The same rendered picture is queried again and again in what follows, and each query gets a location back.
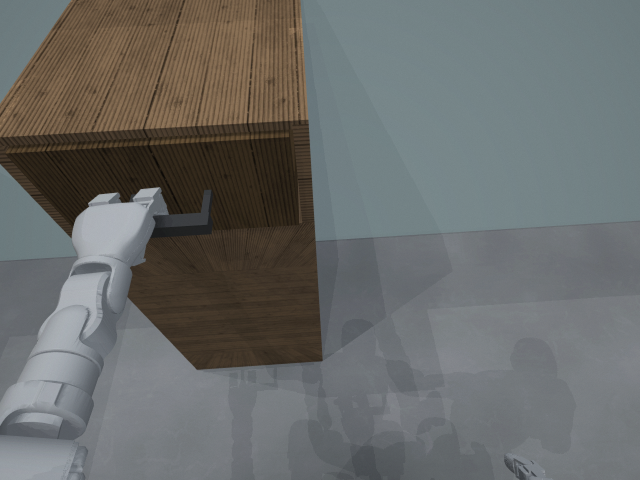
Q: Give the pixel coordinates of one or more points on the drawer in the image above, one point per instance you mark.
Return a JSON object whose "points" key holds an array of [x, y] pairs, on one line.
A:
{"points": [[253, 175]]}

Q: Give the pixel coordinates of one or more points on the left robot forearm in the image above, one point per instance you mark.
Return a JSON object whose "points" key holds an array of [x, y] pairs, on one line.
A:
{"points": [[53, 395]]}

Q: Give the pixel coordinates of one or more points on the robot left upper arm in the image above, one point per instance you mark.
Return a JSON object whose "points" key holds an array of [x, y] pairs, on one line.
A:
{"points": [[32, 458]]}

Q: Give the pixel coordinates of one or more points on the cabinet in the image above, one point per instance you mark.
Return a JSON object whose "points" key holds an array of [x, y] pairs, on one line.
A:
{"points": [[124, 69]]}

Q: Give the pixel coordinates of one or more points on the left robot hand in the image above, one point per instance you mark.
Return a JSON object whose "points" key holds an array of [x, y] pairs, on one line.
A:
{"points": [[119, 230]]}

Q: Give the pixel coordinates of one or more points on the right robot hand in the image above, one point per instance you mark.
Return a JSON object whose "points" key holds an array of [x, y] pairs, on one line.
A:
{"points": [[523, 468]]}

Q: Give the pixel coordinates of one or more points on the handle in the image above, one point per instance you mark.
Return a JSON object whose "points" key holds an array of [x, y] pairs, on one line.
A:
{"points": [[185, 224]]}

